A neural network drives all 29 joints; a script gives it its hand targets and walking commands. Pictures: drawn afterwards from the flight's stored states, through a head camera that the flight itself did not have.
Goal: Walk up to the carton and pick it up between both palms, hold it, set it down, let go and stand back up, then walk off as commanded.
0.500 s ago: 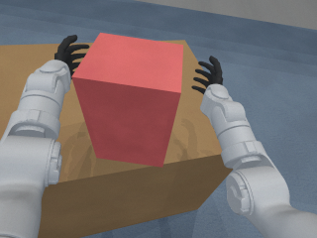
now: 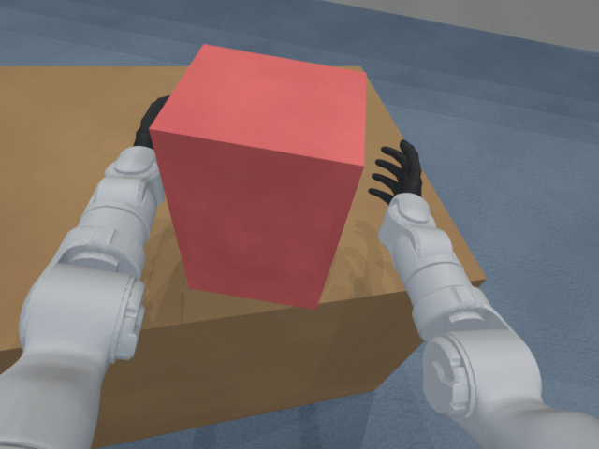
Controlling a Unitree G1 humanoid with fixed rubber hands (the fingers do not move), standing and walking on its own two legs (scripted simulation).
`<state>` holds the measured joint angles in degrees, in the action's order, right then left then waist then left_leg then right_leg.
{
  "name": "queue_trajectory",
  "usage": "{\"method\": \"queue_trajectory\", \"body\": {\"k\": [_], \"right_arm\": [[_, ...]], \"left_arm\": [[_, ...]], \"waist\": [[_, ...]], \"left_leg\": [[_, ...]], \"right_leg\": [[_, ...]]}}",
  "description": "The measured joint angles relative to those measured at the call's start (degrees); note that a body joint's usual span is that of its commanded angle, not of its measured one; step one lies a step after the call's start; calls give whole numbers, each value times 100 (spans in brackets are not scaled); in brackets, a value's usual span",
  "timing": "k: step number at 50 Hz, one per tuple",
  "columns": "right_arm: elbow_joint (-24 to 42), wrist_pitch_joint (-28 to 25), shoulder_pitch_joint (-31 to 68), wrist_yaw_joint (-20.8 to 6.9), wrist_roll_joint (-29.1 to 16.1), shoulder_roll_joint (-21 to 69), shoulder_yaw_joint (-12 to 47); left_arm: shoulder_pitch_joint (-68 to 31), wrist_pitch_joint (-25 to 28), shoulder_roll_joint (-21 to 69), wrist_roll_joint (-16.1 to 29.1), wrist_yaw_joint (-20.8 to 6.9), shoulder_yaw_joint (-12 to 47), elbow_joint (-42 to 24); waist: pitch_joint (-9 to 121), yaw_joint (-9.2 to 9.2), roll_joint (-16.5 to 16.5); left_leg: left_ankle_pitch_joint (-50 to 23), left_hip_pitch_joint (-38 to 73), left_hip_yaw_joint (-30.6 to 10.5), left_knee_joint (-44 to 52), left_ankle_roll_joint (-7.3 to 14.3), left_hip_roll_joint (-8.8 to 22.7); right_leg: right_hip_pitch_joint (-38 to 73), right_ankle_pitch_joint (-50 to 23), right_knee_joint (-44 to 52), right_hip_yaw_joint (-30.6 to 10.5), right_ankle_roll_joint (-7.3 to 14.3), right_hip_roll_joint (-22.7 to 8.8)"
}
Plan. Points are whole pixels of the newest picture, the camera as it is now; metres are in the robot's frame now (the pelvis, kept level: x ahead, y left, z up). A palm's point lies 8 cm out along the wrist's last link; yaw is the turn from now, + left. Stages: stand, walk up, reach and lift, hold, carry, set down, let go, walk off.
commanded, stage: reach and lift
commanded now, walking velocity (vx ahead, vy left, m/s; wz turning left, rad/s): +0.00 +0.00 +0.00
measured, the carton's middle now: (266, 193) +0.44 +0.00 +0.10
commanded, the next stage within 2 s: none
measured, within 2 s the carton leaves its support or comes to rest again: leaves its support in 1.68 s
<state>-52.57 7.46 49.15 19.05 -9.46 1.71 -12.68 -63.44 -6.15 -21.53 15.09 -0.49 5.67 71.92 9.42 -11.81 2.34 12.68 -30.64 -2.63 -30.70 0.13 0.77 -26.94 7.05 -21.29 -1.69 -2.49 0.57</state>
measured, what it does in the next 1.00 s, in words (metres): stands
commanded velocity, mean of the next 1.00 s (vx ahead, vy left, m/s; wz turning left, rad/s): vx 0.00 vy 0.00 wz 0.00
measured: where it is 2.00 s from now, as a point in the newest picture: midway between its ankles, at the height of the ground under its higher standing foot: outside the picture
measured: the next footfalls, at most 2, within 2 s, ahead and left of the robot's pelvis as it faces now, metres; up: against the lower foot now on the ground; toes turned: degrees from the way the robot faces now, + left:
none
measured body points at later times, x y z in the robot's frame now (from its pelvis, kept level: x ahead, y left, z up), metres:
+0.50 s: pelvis +0.00 +0.00 +0.00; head +0.04 +0.06 +0.45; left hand +0.50 +0.13 +0.14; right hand +0.42 -0.16 +0.12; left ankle +0.01 +0.11 -0.74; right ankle +0.03 -0.15 -0.74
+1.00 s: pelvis +0.02 +0.02 +0.01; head +0.04 +0.05 +0.46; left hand +0.49 +0.13 +0.14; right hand +0.41 -0.15 +0.12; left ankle +0.01 +0.11 -0.74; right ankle +0.03 -0.15 -0.74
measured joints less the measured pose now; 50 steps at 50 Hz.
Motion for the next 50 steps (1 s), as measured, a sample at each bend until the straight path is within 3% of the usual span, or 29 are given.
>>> {"method": "queue_trajectory", "body": {"k": [11,20,25,36,44,50], "right_arm": [[-270,-183,190,-32,32,60,-96],[-380,-368,286,136,479,436,-554],[-392,-463,298,29,746,474,-838],[-339,-846,278,-285,1772,722,-1767],[167,-1164,-116,-630,2788,1000,-2459],[483,-1280,-517,-735,2975,1109,-2464]], "left_arm": [[-5,73,129,-201,-22,-34,-15],[-67,-37,366,-710,-75,-328,-191],[-91,-42,465,-1035,-101,-572,-215],[-56,23,710,-1877,-356,-1341,-280],[138,176,1160,-2959,-507,-2347,-436],[474,240,1398,-3196,-575,-2577,-679]], "waist": [[5,2,47],[-119,46,89],[-237,84,143],[-440,158,191],[-657,416,175],[-724,495,89]], "left_leg": [[32,68,-67,-10,-13,6],[22,174,-155,14,-32,-5],[13,258,-155,32,-29,-11],[-58,571,-65,241,27,-79],[-92,1176,93,577,115,-152],[-21,1614,103,699,150,-181]], "right_leg": [[122,16,58,68,14,9],[294,0,155,158,16,3],[387,-19,189,160,8,-5],[668,-85,368,83,-48,-88],[1184,-100,604,-60,-111,-184],[1635,-43,753,-58,-130,-220]]}}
